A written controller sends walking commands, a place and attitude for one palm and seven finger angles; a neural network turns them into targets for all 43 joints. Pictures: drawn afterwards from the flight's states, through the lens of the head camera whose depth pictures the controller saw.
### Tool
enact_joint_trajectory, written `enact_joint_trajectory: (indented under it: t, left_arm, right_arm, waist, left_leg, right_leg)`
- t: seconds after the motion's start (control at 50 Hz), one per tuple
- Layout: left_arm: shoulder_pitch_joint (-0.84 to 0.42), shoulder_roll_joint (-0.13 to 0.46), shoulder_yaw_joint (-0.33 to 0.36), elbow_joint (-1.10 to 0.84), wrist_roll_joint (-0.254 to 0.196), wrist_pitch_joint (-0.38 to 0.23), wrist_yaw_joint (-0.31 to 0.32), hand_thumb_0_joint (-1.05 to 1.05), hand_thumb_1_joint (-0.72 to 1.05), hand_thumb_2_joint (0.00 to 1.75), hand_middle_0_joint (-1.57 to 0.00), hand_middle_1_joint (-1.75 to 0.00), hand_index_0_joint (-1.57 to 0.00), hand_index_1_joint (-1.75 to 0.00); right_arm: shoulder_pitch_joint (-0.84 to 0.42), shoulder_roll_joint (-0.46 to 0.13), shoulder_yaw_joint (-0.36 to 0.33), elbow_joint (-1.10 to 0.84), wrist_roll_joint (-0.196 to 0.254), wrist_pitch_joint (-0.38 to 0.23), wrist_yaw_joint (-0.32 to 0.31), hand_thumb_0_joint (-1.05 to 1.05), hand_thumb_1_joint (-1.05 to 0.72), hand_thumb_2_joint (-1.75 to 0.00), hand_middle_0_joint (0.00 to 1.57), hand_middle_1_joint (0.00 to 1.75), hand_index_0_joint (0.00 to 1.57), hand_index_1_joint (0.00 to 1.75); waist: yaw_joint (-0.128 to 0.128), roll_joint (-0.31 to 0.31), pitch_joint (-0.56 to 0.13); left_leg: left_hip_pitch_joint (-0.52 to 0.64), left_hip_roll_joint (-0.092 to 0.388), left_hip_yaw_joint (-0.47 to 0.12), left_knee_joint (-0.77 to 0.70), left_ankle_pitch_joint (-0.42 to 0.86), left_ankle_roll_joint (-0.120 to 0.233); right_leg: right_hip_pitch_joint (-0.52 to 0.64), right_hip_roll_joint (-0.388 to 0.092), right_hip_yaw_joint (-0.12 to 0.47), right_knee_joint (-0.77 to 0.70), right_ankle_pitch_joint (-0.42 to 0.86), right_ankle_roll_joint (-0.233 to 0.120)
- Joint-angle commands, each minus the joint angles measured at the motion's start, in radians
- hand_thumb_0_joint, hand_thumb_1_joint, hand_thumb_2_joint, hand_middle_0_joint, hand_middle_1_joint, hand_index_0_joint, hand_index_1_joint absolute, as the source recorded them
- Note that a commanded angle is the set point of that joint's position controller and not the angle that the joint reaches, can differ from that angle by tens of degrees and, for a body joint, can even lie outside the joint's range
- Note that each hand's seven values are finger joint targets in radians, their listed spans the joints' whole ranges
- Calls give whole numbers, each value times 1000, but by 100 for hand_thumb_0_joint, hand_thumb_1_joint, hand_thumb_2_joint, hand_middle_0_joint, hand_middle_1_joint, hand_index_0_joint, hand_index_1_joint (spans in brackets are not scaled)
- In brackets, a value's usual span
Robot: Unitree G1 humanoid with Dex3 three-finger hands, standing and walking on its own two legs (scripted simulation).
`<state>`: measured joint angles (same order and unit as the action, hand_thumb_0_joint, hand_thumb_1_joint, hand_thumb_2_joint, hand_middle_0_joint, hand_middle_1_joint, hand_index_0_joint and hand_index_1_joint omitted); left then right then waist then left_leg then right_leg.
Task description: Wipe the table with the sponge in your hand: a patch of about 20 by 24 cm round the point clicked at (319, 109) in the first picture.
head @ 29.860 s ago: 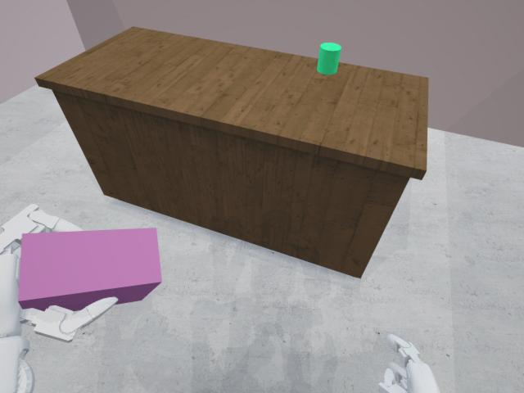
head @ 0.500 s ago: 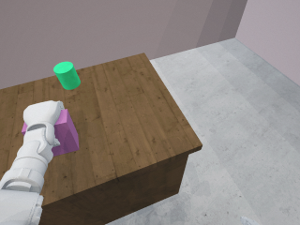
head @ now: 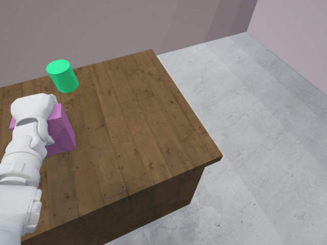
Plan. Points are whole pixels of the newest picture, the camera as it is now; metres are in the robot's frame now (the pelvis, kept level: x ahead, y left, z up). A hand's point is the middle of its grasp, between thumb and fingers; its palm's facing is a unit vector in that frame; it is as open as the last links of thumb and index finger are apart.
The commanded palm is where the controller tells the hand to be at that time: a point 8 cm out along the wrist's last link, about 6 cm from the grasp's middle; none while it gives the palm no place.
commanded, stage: wipe forward along the first lane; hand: left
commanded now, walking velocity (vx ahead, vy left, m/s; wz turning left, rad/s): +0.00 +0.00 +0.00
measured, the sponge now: (49, 137) +0.40 +0.33 +0.00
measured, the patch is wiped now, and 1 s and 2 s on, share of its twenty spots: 0.30 0.50 0.55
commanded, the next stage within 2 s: slide across to the middle lane in 0.06 s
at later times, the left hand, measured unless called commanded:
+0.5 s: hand (45, 114) +0.44 +0.33 +0.05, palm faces -0.10 +0.01 -0.99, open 10.0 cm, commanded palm +0.43 +0.29 +0.09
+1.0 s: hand (72, 107) +0.46 +0.26 +0.05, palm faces -0.09 -0.02 -1.00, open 10.1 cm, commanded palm +0.43 +0.25 +0.09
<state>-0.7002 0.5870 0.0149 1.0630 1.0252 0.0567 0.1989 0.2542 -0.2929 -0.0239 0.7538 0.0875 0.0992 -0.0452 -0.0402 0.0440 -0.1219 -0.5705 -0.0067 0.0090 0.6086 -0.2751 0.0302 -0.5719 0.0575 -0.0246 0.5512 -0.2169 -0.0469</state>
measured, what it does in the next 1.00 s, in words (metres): stands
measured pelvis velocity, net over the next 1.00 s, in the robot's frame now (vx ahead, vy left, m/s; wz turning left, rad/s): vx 0.04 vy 0.01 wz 0.01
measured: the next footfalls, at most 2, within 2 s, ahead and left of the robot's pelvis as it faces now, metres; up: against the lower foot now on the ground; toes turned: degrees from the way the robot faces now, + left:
none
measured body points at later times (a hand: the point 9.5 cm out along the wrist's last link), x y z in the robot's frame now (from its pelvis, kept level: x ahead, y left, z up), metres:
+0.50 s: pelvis +0.02 +0.03 +0.00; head +0.07 +0.03 +0.45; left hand +0.44 +0.33 +0.10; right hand +0.08 -0.24 -0.14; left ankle +0.00 +0.10 -0.73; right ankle +0.02 -0.09 -0.73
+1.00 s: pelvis +0.04 +0.01 +0.01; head +0.09 +0.00 +0.45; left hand +0.46 +0.26 +0.10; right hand +0.15 -0.24 -0.13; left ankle +0.01 +0.10 -0.73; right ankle +0.02 -0.09 -0.73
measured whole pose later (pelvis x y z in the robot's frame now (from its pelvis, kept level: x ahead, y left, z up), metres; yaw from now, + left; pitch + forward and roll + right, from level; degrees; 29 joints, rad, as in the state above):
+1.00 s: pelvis +0.04 +0.01 +0.01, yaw +1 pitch +12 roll -1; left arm -0.75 0.36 -0.16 1.00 0.99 0.31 0.25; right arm 0.17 -0.24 -0.02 0.77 0.06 0.17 -0.02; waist -0.01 0.05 -0.13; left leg -0.46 -0.03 0.00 0.55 -0.31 0.04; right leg -0.46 0.04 -0.02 0.50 -0.26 -0.03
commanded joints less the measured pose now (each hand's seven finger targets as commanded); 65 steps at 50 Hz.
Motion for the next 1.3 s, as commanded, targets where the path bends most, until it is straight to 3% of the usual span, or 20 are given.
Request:
enact_joint_trajectory:
  t: [0.0,0.04,0.08,0.12,0.24,0.3,0.32,0.36,0.42,0.46,0.56,0.62,0.66,0.72,0.78,0.82,0.96,1.12,1.2,1.28]
  left_arm:
    - [-324,278,15,-47,52,40,40,0,10,130,-120,-160,-120,-160]
    - [-321,279,19,-44,52,34,39,0,10,130,-120,-160,-120,-160]
    - [-331,254,1,-34,56,36,41,0,10,130,-120,-160,-120,-160]
    - [-360,295,39,-30,48,32,44,0,10,130,-120,-160,-120,-160]
    - [-385,177,-29,-117,21,26,50,0,10,130,-120,-160,-120,-160]
    - [-423,110,-68,-148,-8,34,62,0,10,130,-120,-160,-120,-160]
    - [-442,125,-39,-180,-20,30,65,0,10,130,-120,-160,-120,-160]
    - [-431,39,-101,-166,-26,45,69,0,10,130,-120,-160,-120,-160]
    - [-443,18,-98,-166,-42,67,67,0,10,130,-120,-160,-120,-160]
    - [-459,-47,-162,-173,-35,81,61,0,10,130,-120,-160,-120,-160]
    - [-479,-141,-208,-181,-47,112,57,0,10,130,-120,-160,-120,-160]
    - [-469,-121,-172,-192,-47,136,61,0,10,130,-120,-160,-120,-160]
    - [-494,-153,-211,-185,-33,159,63,0,10,130,-120,-160,-120,-160]
    - [-466,-118,-164,-182,-31,189,70,0,10,130,-120,-160,-120,-160]
    - [-484,-105,-173,-161,-19,221,72,0,10,130,-120,-160,-120,-160]
    - [-486,-133,-183,-174,-22,229,73,0,10,130,-120,-160,-120,-160]
    - [-313,-92,-145,-200,-26,242,54,0,10,130,-120,-160,-120,-160]
    - [-166,-125,-170,-298,-34,279,37,0,10,130,-120,-160,-120,-160]
    - [-125,-134,-190,-265,-38,311,30,0,10,130,-120,-160,-120,-160]
    - [-106,-136,-195,-271,-42,319,21,0,10,130,-120,-160,-120,-160]
  right_arm:
    - [44,-162,-47,-84,-3,-28,-8,0,-90,-90,20,30,20,30]
    - [57,-161,-49,-82,-7,-28,-5,0,-90,-90,20,30,20,30]
    - [62,-157,-51,-85,-9,-25,-3,0,-90,-90,20,30,20,30]
    - [64,-163,-49,-77,-10,-23,-4,0,-90,-90,20,30,20,30]
    - [67,-145,-60,-79,-13,-26,4,0,-90,-90,20,30,20,30]
    - [48,-135,-62,-74,-8,-30,5,0,-90,-90,20,30,20,30]
    - [39,-133,-61,-67,-9,-35,3,0,-90,-90,20,30,20,30]
    - [36,-127,-65,-55,-11,-37,8,0,-90,-90,20,30,20,30]
    - [12,-124,-60,-46,-10,-38,7,0,-90,-90,20,30,20,30]
    - [12,-121,-62,-43,-13,-36,11,0,-90,-90,20,30,20,30]
    - [-10,-109,-63,-34,-21,-25,16,0,-90,-90,20,30,20,30]
    - [-33,-107,-58,-39,-25,-12,18,0,-90,-90,20,30,20,30]
    - [-38,-101,-56,-40,-28,0,20,0,-90,-90,20,30,20,30]
    - [-58,-102,-50,-49,-31,16,21,0,-90,-90,20,30,20,30]
    - [-65,-102,-41,-54,-30,29,19,0,-90,-90,20,30,20,30]
    - [-75,-96,-42,-59,-31,31,19,0,-90,-90,20,30,20,30]
    - [-84,-101,-41,-88,-31,47,21,0,-90,-90,20,30,20,30]
    - [-140,-101,-38,-117,-10,58,23,0,-90,-90,20,30,20,30]
    - [-154,-108,-29,-119,-3,60,18,0,-90,-90,20,30,20,30]
    - [-168,-104,-24,-131,-1,58,9,0,-90,-90,20,30,20,30]
  waist:
    - [-35,-64,-224]
    - [-26,-23,-254]
    - [-36,-41,-242]
    - [-32,-45,-252]
    - [-32,2,-308]
    - [-44,-12,-279]
    - [-32,12,-300]
    - [-47,6,-276]
    - [-39,-2,-265]
    - [-52,2,-266]
    - [-51,-4,-276]
    - [-25,1,-309]
    - [-38,-13,-298]
    - [-13,-29,-322]
    - [-23,-58,-307]
    - [-23,-53,-323]
    - [12,-86,-366]
    - [35,-67,-302]
    - [28,-119,-222]
    - [37,-99,-222]
  left_leg:
    - [69,-3,-24,-63,67,30]
    - [94,-1,-27,-56,102,29]
    - [94,1,-29,-54,103,27]
    - [88,5,-38,-55,112,26]
    - [200,18,-52,-58,184,15]
    - [227,23,-63,-80,156,9]
    - [253,29,-75,-88,192,1]
    - [288,33,-81,-85,201,-6]
    - [299,37,-94,-100,212,-15]
    - [325,38,-100,-94,229,-25]
    - [375,47,-116,-77,305,-44]
    - [376,46,-114,-77,373,-55]
    - [373,43,-99,-64,396,-51]
    - [344,34,-83,-65,429,-47]
    - [309,26,-63,-69,395,-34]
    - [306,23,-56,-64,410,-27]
    - [271,3,-19,-59,440,4]
    - [261,-10,-20,-96,391,7]
    - [229,-13,-15,-119,302,9]
    - [239,-15,-14,-130,273,9]
  right_leg:
    - [152,-42,67,-87,79,3]
    - [149,-38,61,-75,100,-3]
    - [130,-35,55,-75,97,-2]
    - [127,-33,58,-73,99,-6]
    - [117,-25,39,-69,118,-9]
    - [101,-24,31,-84,84,-4]
    - [104,-23,29,-77,100,-12]
    - [74,-21,17,-79,94,-8]
    - [75,-20,13,-79,98,-14]
    - [60,-20,4,-72,100,-11]
    - [37,-19,-6,-58,127,-14]
    - [75,-20,-8,-49,162,-20]
    - [82,-21,-8,-50,185,-16]
    - [148,-25,1,-49,246,-19]
    - [189,-31,8,-54,283,-12]
    - [211,-34,12,-52,320,-11]
    - [360,-50,45,-56,511,-6]
    - [384,-54,55,-77,481,-15]
    - [362,-54,54,-103,402,-10]
    - [356,-54,52,-112,347,-13]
